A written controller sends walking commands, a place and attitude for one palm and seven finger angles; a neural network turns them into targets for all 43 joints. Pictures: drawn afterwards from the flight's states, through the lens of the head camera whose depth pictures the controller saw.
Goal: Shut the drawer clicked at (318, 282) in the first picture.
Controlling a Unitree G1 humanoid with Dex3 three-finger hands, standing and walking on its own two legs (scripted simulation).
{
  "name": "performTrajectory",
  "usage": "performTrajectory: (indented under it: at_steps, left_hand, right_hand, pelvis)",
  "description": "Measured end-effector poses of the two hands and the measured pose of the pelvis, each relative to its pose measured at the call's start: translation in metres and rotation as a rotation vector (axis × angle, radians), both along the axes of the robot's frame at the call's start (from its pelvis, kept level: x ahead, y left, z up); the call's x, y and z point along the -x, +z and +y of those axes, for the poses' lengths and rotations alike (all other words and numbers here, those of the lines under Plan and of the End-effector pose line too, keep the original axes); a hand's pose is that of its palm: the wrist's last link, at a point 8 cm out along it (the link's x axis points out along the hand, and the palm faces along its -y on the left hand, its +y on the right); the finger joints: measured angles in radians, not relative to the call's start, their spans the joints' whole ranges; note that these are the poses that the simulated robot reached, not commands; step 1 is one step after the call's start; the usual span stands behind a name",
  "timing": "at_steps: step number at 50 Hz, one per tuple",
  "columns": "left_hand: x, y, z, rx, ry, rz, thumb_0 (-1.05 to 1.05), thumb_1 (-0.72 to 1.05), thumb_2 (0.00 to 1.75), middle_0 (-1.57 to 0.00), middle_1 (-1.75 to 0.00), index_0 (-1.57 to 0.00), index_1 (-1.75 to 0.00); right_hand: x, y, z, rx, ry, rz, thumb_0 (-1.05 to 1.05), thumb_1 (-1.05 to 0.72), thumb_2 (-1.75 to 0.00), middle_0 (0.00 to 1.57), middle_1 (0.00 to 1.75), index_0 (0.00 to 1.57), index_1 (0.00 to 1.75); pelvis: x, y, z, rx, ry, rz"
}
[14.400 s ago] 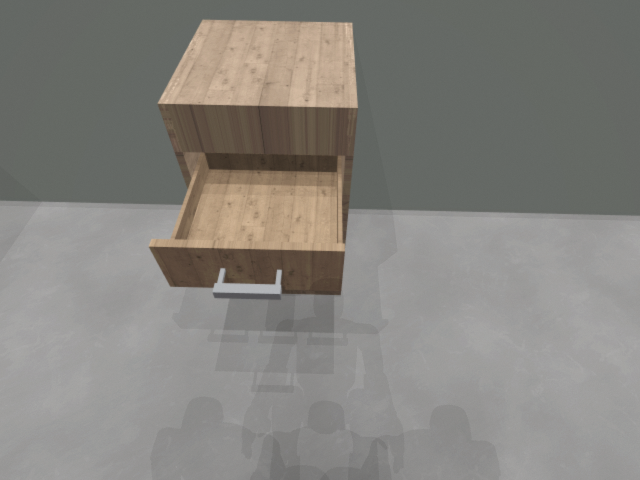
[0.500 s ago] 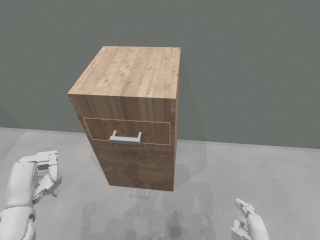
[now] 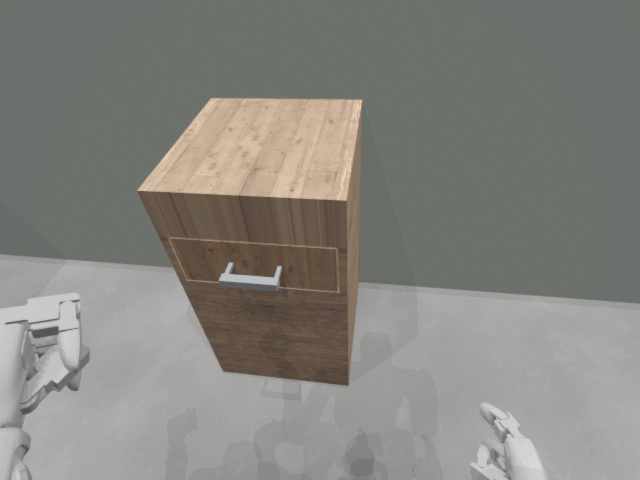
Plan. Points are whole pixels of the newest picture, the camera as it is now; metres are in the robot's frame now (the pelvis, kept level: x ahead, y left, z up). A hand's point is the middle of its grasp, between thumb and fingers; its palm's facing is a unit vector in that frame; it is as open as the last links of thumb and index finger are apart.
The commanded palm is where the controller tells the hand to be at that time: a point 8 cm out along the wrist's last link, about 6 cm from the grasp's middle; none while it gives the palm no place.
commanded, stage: step back with the hand held close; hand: left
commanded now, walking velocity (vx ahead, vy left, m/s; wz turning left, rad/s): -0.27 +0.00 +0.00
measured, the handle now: (252, 275) +0.59 +0.24 -0.20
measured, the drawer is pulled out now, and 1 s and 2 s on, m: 0.00 0.00 0.00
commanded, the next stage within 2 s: stop stepping back and stand still in 1.22 s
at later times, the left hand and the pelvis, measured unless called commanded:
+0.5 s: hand (13, 406) +0.13 +0.27 +0.17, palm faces +0.32 -0.80 -0.50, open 3.3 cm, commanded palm +0.07 +0.31 +0.18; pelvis -0.06 +0.03 +0.00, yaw -1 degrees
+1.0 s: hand out of the picture +0.05 +0.30 +0.17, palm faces +0.39 -0.80 -0.46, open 3.2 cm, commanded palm -0.02 +0.34 +0.18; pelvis -0.14 +0.05 -0.02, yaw +3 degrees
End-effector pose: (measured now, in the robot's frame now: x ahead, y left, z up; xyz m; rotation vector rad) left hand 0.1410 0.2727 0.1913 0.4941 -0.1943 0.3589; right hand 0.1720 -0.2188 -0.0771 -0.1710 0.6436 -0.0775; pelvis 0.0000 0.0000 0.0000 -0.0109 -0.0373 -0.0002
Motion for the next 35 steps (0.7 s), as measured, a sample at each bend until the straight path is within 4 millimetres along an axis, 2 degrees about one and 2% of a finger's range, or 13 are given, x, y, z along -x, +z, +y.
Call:
performTrajectory:
  at_steps: [4,7,11,16,23,29,35]
  left_hand:
    - [-0.010,0.006,0.009,-0.057,-0.008,-0.016,0.02,0.89,0.90,-1.41,-1.60,-1.40,-1.60]
    - [-0.015,-0.007,0.011,-0.046,-0.029,0.051,0.02,0.89,0.90,-1.41,-1.60,-1.40,-1.60]
    - [-0.010,-0.022,0.009,-0.026,-0.074,0.142,0.02,0.89,0.90,-1.40,-1.60,-1.40,-1.60]
    - [0.007,-0.017,0.015,-0.050,-0.103,0.129,0.02,0.89,0.90,-1.40,-1.60,-1.40,-1.60]
    - [0.037,-0.001,0.034,-0.091,-0.075,0.032,0.02,0.89,0.90,-1.41,-1.60,-1.40,-1.60]
    - [0.063,-0.012,0.047,-0.061,-0.039,0.024,0.02,0.89,0.90,-1.41,-1.60,-1.40,-1.60]
    - [0.086,-0.018,0.050,-0.080,-0.025,0.004,0.02,0.89,0.90,-1.41,-1.60,-1.40,-1.60]
  right_hand:
    - [0.009,-0.002,-0.010,0.009,-0.044,0.048,0.01,-0.90,-0.90,0.20,0.30,0.20,0.30]
    - [0.019,-0.003,-0.017,0.018,-0.085,0.083,0.01,-0.90,-0.90,0.20,0.30,0.20,0.30]
    - [0.035,-0.003,-0.021,0.042,-0.125,0.127,0.01,-0.90,-0.90,0.20,0.30,0.20,0.30]
    - [0.049,0.001,-0.014,0.077,-0.126,0.151,0.01,-0.91,-0.90,0.20,0.30,0.20,0.30]
    - [0.058,0.006,0.009,0.067,-0.093,0.095,0.01,-0.90,-0.90,0.20,0.30,0.20,0.30]
    - [0.072,0.008,0.028,0.051,-0.061,0.049,0.01,-0.90,-0.90,0.20,0.30,0.20,0.30]
    - [0.092,0.003,0.036,0.072,-0.009,0.057,0.01,-0.90,-0.90,0.20,0.30,0.20,0.30]
  pelvis:
    - [0.004,0.001,0.002,0.001,-0.010,0.022]
    - [0.009,0.003,0.007,-0.002,-0.020,0.039]
    - [0.016,0.003,0.014,-0.005,-0.028,0.056]
    - [0.028,0.003,0.020,-0.002,-0.023,0.063]
    - [0.052,0.001,0.031,0.012,-0.014,0.056]
    - [0.074,-0.002,0.039,0.027,-0.006,0.052]
    - [0.093,-0.008,0.039,0.026,0.049,0.054]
